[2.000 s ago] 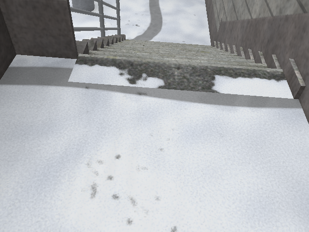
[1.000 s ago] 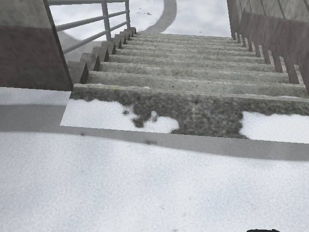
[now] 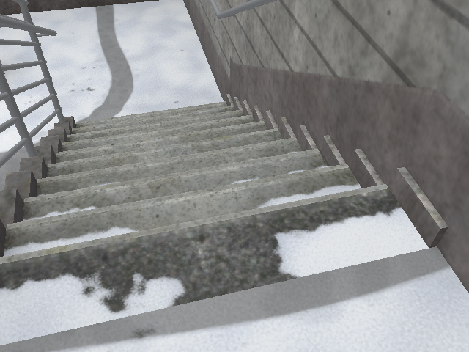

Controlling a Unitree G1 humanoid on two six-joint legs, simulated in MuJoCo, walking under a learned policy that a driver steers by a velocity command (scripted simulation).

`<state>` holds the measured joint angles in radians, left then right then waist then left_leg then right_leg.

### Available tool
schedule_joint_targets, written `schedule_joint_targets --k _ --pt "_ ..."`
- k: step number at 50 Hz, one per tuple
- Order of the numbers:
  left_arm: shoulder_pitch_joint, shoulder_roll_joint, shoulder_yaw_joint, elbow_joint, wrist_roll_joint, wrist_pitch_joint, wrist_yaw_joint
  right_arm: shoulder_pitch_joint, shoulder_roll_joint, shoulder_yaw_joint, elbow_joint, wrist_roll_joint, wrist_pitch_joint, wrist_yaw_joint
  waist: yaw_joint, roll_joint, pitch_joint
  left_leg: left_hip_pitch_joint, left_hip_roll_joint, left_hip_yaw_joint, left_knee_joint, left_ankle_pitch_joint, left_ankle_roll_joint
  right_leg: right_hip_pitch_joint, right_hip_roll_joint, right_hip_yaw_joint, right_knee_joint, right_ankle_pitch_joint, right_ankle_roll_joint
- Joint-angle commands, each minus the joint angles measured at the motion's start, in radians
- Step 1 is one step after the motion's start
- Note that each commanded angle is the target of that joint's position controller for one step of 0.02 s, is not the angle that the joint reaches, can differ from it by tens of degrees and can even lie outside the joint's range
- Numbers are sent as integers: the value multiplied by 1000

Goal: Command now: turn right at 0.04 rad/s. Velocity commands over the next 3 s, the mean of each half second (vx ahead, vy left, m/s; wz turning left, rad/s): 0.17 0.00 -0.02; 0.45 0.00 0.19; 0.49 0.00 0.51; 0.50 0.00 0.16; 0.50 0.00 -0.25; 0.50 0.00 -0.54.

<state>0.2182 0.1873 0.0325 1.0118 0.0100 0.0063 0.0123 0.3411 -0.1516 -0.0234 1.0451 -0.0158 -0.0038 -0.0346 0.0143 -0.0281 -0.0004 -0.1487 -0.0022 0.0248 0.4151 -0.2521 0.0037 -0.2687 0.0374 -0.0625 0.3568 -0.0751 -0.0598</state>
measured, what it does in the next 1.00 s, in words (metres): walks ahead: left foot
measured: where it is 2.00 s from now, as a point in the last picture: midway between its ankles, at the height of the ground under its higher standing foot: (203, 264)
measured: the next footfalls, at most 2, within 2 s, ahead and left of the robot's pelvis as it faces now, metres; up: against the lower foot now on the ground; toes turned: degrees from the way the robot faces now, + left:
left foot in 0.94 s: +0.47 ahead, +0.06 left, +0.00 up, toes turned +11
right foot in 1.52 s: +0.84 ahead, +0.01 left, +0.00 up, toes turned +26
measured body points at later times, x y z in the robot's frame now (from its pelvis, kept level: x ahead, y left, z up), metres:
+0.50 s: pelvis +0.08 -0.02 -0.01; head +0.08 -0.04 +0.44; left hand +0.11 +0.23 -0.15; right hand +0.03 -0.26 -0.17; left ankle -0.02 +0.11 -0.73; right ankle +0.09 -0.10 -0.74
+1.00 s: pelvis +0.34 +0.00 -0.03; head +0.38 +0.01 +0.42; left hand +0.26 +0.23 -0.18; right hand +0.51 -0.22 -0.16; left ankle +0.43 +0.05 -0.74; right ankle +0.14 -0.11 -0.66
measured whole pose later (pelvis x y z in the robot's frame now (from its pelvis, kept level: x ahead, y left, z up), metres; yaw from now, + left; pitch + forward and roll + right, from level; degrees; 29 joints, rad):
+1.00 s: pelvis +0.34 +0.00 -0.03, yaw +8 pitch +0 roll +1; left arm 0.41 0.18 0.03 1.06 0.02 -0.09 0.02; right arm 0.09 -0.21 -0.06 0.91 -0.03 -0.06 0.03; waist 0.00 -0.01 0.07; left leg -0.46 -0.10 0.13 0.62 -0.19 0.17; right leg -0.10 -0.01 -0.09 1.04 -0.45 -0.05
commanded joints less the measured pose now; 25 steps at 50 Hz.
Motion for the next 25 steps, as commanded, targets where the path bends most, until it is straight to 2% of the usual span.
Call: schedule_joint_targets --k 1,4,8,9,11,12,13,14,15,16,18,20,22,23,24,25 --pt "50 77 10 3 5 -18 -2 -19 -98 -11 -32 6 -27 -4 29 91 60 -203 119 -143 -204 -159 36 157 -110 145 -32 -86 6" --pt "51 62 2 28 -1 -21 4 37 -77 -6 -9 2 -20 -3 3 42 77 -140 104 -121 -163 -112 49 88 -117 160 -64 -128 8" --pt "67 55 -5 56 -2 -22 10 64 -74 -3 8 2 -18 -2 -8 22 74 -113 99 -113 -144 -78 56 75 -119 164 -70 -126 12" --pt "79 54 -6 63 -1 -21 11 80 -77 -3 14 1 -17 -1 -13 24 55 -105 92 -112 -147 -153 60 74 -108 158 -63 -194 9" --pt "85 73 2 61 0 -15 9 89 -111 -17 9 -1 -10 2 -20 54 80 -119 84 -135 -149 -394 92 -2 -62 124 0 -416 -11" --pt "69 72 4 50 3 -12 6 102 -119 -21 6 -1 -7 4 -33 72 115 -122 108 -179 -177 -493 116 -69 -44 107 40 -476 -17" --pt "41 51 1 34 6 -14 0 129 -129 -25 11 1 -6 3 -49 109 145 -91 157 -251 -229 -549 144 -142 -21 77 110 -446 -12" --pt "12 22 -4 18 11 -19 -8 142 -149 -35 20 2 -7 1 -57 167 169 -53 234 -336 -299 -564 177 -198 5 12 219 -329 -1" --pt "-1 22 -4 3 25 -26 -15 129 -162 -43 23 0 -12 -1 -54 187 184 -39 299 -386 -335 -518 206 -235 -29 10 318 -262 0" --pt "2 44 4 -4 26 -34 -21 117 -157 -46 20 -3 -18 -1 -42 159 176 -5 314 -389 -342 -455 217 -277 -52 26 371 -273 -3" --pt "19 54 12 -14 23 -52 -31 91 -157 -50 16 -6 -34 4 -19 134 157 36 292 -326 -309 -368 208 -281 -73 32 360 -297 -8" --pt "16 44 15 -27 13 -68 -33 73 -152 -52 17 -2 -46 10 -8 145 166 -23 249 -251 -265 -307 189 -158 -54 -3 254 -292 -13" --pt "145 27 20 17 6 -77 -28 43 -153 -56 11 1 -48 15 48 106 150 -169 186 -168 -149 -259 169 111 3 -53 107 -220 -16" --pt "263 55 33 53 9 -85 -20 36 -131 -49 4 -4 -55 17 90 41 113 -272 141 -109 -8 -191 148 291 -28 20 57 -247 -25" --pt "394 154 58 73 20 -94 -5 5 -52 -26 -39 4 -66 31 136 -212 64 -454 10 37 341 -170 92 436 -269 409 -135 -514 -93" --pt "482 202 69 108 13 -83 -7 -31 -92 -38 -78 -14 -70 39 137 -287 63 -598 -55 50 581 -302 92 441 -420 717 -244 -601 -177"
